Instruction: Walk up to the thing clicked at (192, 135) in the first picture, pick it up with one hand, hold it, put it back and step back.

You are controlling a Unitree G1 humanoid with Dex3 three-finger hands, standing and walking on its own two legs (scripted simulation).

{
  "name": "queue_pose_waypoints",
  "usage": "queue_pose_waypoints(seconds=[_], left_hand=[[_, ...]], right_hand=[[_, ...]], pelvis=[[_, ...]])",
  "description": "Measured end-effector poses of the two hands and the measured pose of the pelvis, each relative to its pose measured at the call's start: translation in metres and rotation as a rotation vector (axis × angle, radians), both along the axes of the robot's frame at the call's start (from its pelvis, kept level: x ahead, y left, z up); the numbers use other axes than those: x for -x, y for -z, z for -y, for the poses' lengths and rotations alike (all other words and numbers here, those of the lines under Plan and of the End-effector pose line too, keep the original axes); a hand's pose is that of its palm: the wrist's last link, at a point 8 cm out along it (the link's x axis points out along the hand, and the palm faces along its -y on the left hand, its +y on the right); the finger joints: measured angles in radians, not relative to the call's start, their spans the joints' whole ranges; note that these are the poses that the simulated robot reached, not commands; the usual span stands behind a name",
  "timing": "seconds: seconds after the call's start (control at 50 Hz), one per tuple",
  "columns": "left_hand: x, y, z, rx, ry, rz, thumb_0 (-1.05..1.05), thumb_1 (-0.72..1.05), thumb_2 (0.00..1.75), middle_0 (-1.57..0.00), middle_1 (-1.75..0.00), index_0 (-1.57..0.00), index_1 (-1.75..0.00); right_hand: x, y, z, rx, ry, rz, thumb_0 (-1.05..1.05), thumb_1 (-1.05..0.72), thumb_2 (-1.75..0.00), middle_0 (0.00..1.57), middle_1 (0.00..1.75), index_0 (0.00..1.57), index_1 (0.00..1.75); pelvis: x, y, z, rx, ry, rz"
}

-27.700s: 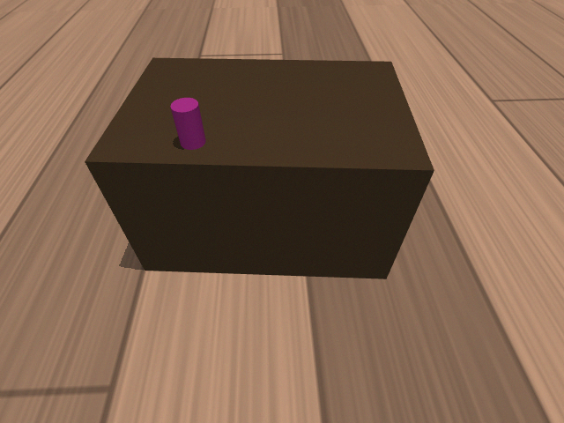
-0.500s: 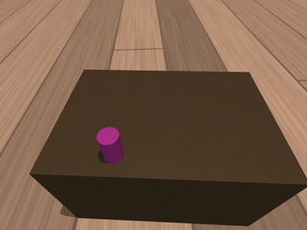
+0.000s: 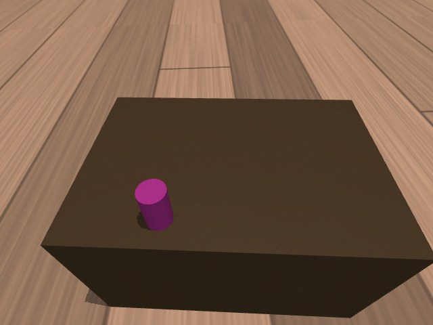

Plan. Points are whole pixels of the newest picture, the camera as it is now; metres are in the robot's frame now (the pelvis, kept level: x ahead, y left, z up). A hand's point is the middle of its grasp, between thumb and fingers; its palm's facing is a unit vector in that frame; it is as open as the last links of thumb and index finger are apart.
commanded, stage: stand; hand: left
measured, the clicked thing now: (155, 205) +0.44 +0.19 -0.12
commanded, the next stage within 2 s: step back in 0.24 s
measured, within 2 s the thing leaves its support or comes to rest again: neither
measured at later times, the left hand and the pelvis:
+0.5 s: hand out of the picture +0.07 +0.29 -0.17, palm faces -0.02 -0.92 -0.38, open 7.4 cm; pelvis -0.04 +0.02 -0.02, yaw +0 degrees
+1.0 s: hand out of the picture -0.01 +0.30 -0.18, palm faces -0.09 -0.92 -0.39, open 7.4 cm; pelvis -0.13 +0.05 -0.03, yaw -3 degrees
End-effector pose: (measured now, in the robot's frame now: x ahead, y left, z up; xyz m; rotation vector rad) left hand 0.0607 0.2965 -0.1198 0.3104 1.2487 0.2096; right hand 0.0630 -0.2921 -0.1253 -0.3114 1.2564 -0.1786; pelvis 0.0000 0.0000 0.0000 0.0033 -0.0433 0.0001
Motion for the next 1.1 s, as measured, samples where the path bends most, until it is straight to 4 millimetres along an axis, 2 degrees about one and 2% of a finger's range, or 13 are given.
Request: queue_pose_waypoints(seconds=[0.26,0.42,0.5,0.58,0.66,0.72,0.8,0.88,0.96,1.02,1.1], left_hand=[[-0.001,0.001,0.001,0.003,-0.005,0.001,0.0,0.91,0.89,-0.2,-0.3,-0.2,-0.3],[0.0,0.007,-0.021,-0.034,-0.009,0.02,0.0,0.91,0.89,-0.2,-0.3,-0.2,-0.3],[-0.004,0.013,-0.039,-0.044,0.024,0.045,0.0,0.91,0.89,-0.2,-0.3,-0.2,-0.3],[-0.015,0.028,-0.061,-0.036,0.039,0.098,0.0,0.91,0.89,-0.2,-0.3,-0.2,-0.3],[-0.015,0.028,-0.065,-0.027,0.042,0.118,0.0,0.91,0.89,-0.2,-0.3,-0.2,-0.29],[-0.004,0.024,-0.063,-0.009,0.052,0.104,0.0,0.91,0.89,-0.2,-0.3,-0.2,-0.29],[0.018,0.023,-0.062,-0.004,0.078,0.069,0.0,0.91,0.89,-0.2,-0.3,-0.2,-0.29],[0.039,0.024,-0.061,-0.019,0.096,0.048,0.0,0.91,0.89,-0.2,-0.3,-0.2,-0.3],[0.059,0.023,-0.055,-0.044,0.106,0.054,0.0,0.91,0.89,-0.2,-0.3,-0.2,-0.3],[0.079,0.014,-0.048,-0.044,0.107,0.062,0.0,0.91,0.89,-0.2,-0.3,-0.2,-0.3],[0.101,0.0,-0.05,-0.049,0.088,0.088,0.0,0.91,0.89,-0.2,-0.3,-0.2,-0.3]], right_hand=[[-0.002,0.0,0.002,0.001,-0.003,0.002,0.0,-0.91,-0.9,0.21,0.3,0.21,0.3],[0.003,0.004,0.013,0.045,0.007,0.0,0.0,-0.91,-0.9,0.21,0.3,0.21,0.3],[0.02,0.002,0.007,0.077,0.011,-0.01,0.0,-0.91,-0.9,0.21,0.3,0.2,0.3],[0.047,0.004,-0.006,0.122,0.011,-0.027,0.0,-0.91,-0.9,0.21,0.3,0.2,0.3],[0.077,-0.003,-0.025,0.117,0.01,-0.072,0.0,-0.91,-0.9,0.21,0.3,0.2,0.3],[0.09,-0.008,-0.034,0.115,0.017,-0.081,0.0,-0.9,-0.9,0.21,0.3,0.21,0.3],[0.095,-0.007,-0.041,0.107,0.032,-0.029,0.01,-0.9,-0.9,0.21,0.3,0.21,0.3],[0.098,0.001,-0.042,0.085,0.039,0.033,0.0,-0.9,-0.9,0.21,0.3,0.21,0.3],[0.105,0.017,-0.036,0.055,0.049,0.077,0.0,-0.9,-0.9,0.21,0.3,0.21,0.3],[0.114,0.021,-0.033,0.033,0.061,0.086,0.0,-0.9,-0.9,0.21,0.3,0.21,0.3],[0.128,0.013,-0.034,0.022,0.045,0.083,0.0,-0.91,-0.9,0.21,0.3,0.21,0.3]], pelvis=[[0.0,0.001,0.002,0.001,0.0,-0.006],[0.028,0.012,-0.008,0.009,-0.004,-0.012],[0.041,0.018,-0.025,-0.001,-0.007,-0.021],[0.056,0.032,-0.044,0.008,-0.018,-0.027],[0.07,0.025,-0.051,0.018,-0.017,-0.02],[0.077,0.018,-0.055,0.031,-0.007,-0.033],[0.09,0.016,-0.059,0.029,0.024,-0.036],[0.105,0.021,-0.058,0.013,0.051,-0.024],[0.122,0.031,-0.052,0.009,0.073,-0.002],[0.135,0.029,-0.049,0.032,0.054,0.008],[0.152,0.02,-0.049,-0.025,0.065,0.003]])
